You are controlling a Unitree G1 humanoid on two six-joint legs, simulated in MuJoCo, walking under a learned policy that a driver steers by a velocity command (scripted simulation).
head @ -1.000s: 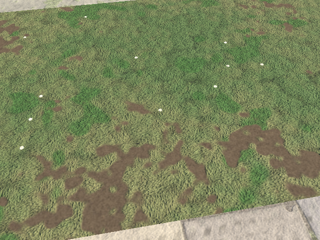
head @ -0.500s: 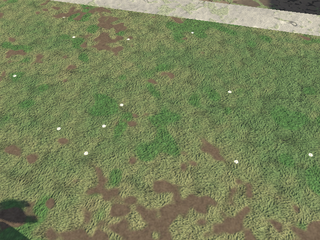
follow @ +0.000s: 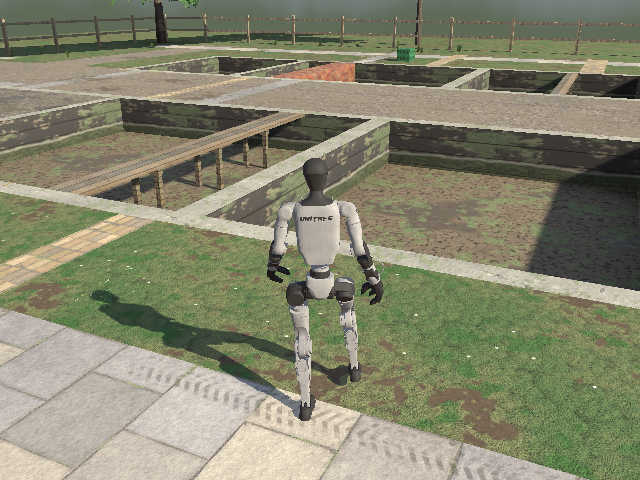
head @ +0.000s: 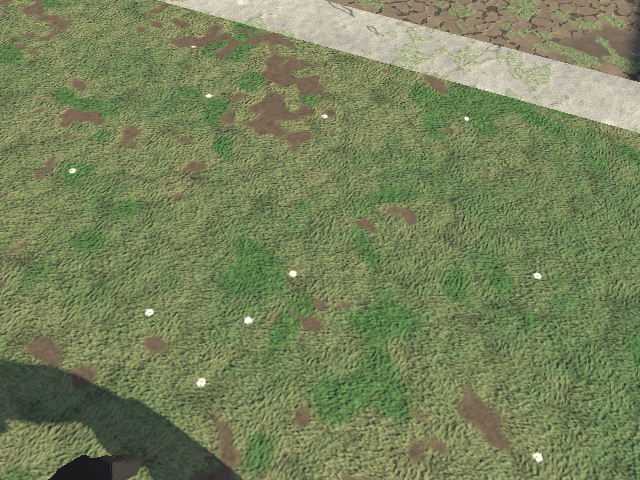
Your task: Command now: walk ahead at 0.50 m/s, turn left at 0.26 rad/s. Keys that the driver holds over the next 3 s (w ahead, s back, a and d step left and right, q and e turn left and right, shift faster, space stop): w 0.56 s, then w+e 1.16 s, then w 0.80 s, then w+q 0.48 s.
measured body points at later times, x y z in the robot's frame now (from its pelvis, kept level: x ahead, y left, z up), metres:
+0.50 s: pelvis +0.28 -0.05 +0.00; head +0.31 -0.05 +0.45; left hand +0.29 +0.22 -0.12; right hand +0.47 -0.30 -0.10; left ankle +0.42 +0.14 -0.68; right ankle +0.25 -0.14 -0.75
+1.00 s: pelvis +0.54 +0.02 +0.00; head +0.55 +0.02 +0.45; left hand +0.71 +0.27 -0.11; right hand +0.55 -0.27 -0.12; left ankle +0.51 +0.12 -0.75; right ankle +0.63 -0.17 -0.67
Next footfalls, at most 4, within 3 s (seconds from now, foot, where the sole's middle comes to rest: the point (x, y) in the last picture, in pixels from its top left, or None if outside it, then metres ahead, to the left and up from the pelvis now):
0.16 right None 0.29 -0.14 -0.78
0.70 left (242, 447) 0.55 0.12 -0.78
1.24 right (371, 343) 0.79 -0.18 -0.78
1.72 left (333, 234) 1.13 -0.12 -0.78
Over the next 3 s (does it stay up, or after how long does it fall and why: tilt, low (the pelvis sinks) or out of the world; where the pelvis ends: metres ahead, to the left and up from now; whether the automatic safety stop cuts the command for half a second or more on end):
stays up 1.46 -0.52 -0.01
